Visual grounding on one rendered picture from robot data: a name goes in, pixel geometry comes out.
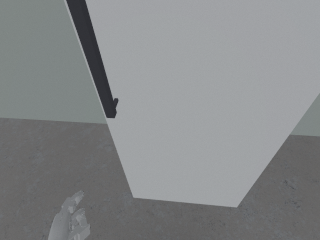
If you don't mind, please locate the left robot hand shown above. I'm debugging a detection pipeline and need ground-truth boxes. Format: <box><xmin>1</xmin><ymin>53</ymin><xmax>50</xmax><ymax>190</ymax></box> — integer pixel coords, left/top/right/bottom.
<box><xmin>48</xmin><ymin>190</ymin><xmax>90</xmax><ymax>240</ymax></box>

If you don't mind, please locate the handle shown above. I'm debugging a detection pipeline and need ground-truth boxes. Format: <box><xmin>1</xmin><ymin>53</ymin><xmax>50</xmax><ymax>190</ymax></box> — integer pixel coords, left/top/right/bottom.
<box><xmin>66</xmin><ymin>0</ymin><xmax>119</xmax><ymax>118</ymax></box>

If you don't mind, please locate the fridge door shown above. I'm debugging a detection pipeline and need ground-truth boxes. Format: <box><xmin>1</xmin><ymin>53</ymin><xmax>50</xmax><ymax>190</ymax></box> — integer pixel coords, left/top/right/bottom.
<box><xmin>64</xmin><ymin>0</ymin><xmax>320</xmax><ymax>208</ymax></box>

